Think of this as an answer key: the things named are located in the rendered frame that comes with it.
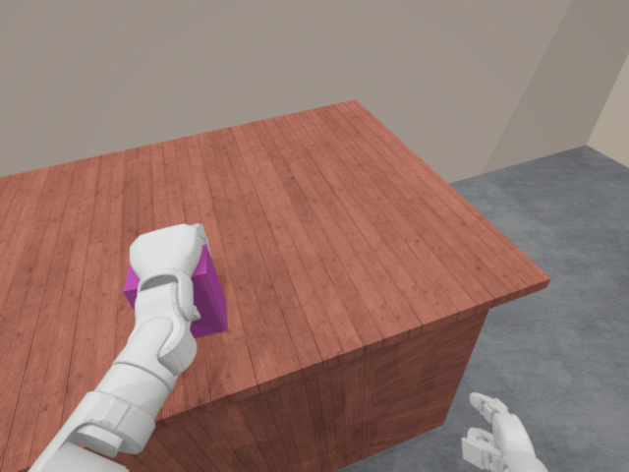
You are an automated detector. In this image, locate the left robot upper arm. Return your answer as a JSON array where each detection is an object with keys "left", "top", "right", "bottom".
[{"left": 41, "top": 442, "right": 130, "bottom": 472}]

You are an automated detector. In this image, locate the sponge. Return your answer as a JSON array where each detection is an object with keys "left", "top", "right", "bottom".
[{"left": 123, "top": 244, "right": 227, "bottom": 338}]

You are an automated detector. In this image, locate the table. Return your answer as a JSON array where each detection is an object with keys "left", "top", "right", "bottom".
[{"left": 0, "top": 99, "right": 551, "bottom": 472}]

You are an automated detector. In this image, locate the robot right hand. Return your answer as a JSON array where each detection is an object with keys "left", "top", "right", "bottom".
[{"left": 462, "top": 392, "right": 536, "bottom": 472}]

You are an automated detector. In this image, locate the robot left hand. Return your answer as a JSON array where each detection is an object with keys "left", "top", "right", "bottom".
[{"left": 130, "top": 223, "right": 211, "bottom": 322}]

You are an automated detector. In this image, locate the left robot forearm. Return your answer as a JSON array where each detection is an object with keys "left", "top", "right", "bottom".
[{"left": 28, "top": 268, "right": 197, "bottom": 472}]

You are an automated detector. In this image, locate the right robot forearm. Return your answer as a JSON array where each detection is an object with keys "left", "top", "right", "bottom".
[{"left": 500, "top": 451, "right": 548, "bottom": 472}]

